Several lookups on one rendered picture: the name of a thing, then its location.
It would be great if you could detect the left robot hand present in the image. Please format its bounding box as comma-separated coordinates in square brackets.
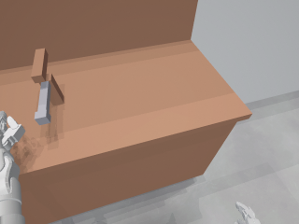
[0, 111, 26, 152]

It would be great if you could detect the counter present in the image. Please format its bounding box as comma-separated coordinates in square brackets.
[0, 0, 252, 224]

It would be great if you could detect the right robot hand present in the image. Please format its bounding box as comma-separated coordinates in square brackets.
[235, 202, 262, 224]

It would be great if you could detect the tap lever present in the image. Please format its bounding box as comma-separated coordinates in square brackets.
[34, 81, 51, 126]

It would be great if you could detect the left robot forearm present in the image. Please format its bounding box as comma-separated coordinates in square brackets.
[0, 148, 25, 224]

